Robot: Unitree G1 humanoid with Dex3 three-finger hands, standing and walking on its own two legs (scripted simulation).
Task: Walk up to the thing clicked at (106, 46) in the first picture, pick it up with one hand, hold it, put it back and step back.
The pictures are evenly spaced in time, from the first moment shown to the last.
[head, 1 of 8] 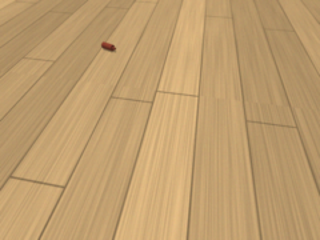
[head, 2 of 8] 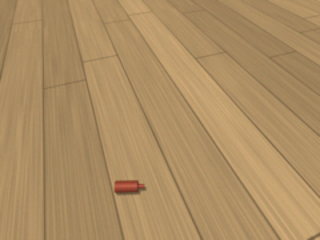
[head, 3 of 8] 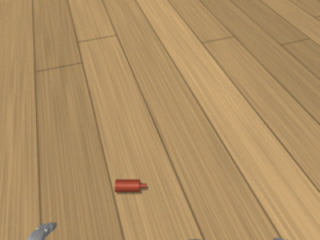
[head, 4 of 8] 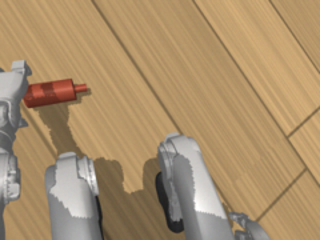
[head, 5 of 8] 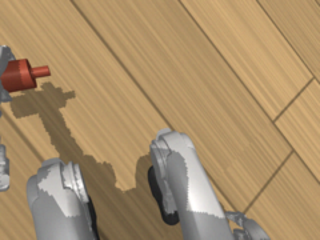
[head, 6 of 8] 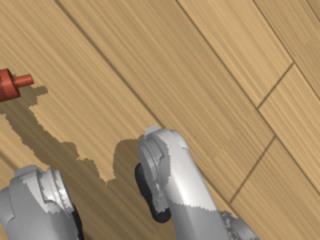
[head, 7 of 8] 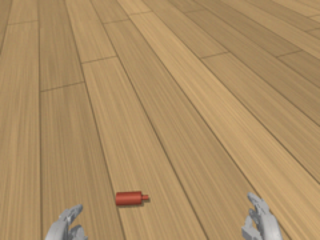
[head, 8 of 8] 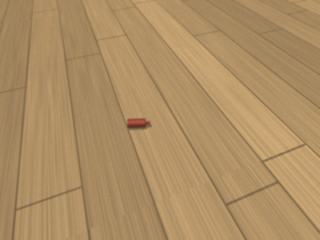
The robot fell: no
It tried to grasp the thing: yes
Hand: left
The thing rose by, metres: 0.69
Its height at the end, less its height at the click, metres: +0.00
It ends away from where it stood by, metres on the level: 0.02
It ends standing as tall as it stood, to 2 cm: yes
